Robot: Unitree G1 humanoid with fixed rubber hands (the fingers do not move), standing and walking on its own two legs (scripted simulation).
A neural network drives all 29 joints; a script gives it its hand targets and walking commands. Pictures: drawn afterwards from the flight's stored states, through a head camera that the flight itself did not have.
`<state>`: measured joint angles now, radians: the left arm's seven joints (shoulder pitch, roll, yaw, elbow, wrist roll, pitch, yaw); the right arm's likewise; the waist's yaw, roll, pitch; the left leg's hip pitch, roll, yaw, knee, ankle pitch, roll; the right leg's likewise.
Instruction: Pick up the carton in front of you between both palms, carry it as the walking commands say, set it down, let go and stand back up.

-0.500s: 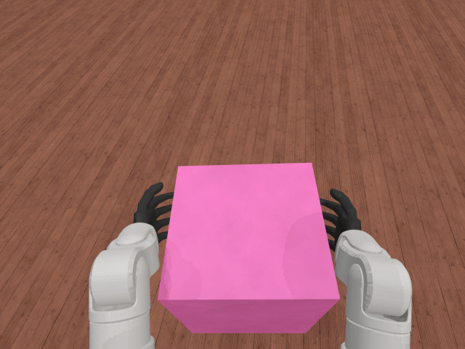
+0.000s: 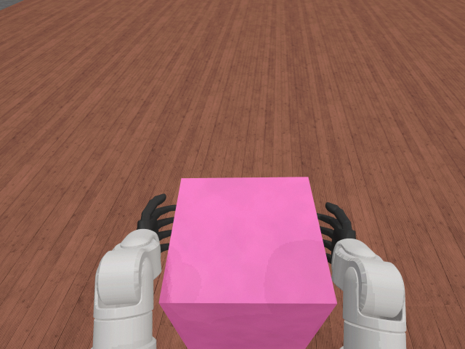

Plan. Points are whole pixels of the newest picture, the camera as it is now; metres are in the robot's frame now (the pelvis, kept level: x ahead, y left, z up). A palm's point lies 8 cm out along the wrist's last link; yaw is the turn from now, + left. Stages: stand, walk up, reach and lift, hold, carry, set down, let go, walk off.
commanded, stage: carry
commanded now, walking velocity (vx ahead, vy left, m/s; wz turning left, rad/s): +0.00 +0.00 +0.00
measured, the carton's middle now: (245, 268) +0.27 +0.00 +0.01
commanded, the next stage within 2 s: hold in 1.76 s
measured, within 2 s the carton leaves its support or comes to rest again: neither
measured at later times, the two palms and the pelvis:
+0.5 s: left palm (148, 271) +0.23 +0.14 +0.07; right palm (349, 281) +0.22 -0.16 +0.07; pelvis -0.04 +0.00 +0.00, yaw +0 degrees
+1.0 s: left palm (155, 277) +0.23 +0.14 +0.04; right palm (344, 286) +0.23 -0.16 +0.04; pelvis -0.06 -0.01 +0.00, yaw +0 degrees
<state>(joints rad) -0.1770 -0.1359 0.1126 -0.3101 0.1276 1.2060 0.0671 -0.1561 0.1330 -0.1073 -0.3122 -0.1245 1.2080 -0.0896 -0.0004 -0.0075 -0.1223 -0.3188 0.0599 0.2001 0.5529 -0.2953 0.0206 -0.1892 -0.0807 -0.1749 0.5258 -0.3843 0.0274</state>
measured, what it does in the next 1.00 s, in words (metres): shifts its weight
